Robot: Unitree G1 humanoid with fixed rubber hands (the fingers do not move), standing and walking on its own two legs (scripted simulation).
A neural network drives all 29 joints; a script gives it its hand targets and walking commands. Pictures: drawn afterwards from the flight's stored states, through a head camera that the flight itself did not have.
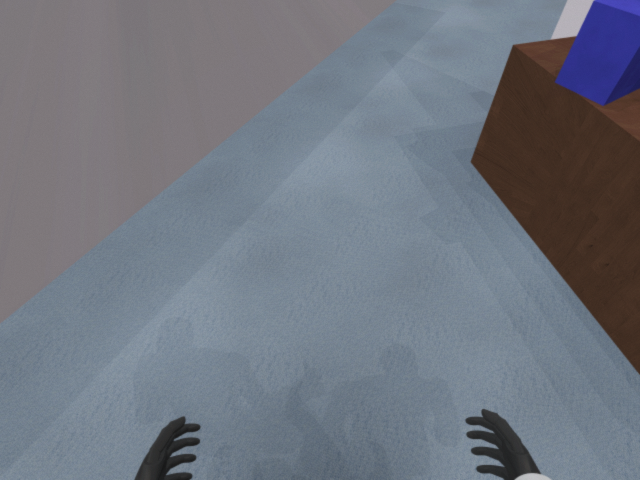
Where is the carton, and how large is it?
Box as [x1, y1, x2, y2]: [555, 0, 639, 105]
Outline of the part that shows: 639,0 594,0 555,82 602,105 639,88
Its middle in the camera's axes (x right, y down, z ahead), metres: +0.96 -0.61 +1.19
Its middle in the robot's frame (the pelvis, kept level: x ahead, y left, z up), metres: +1.27 -0.96 -0.07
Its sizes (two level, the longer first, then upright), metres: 0.293 0.175 0.245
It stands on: a pedestal, 0.56 m high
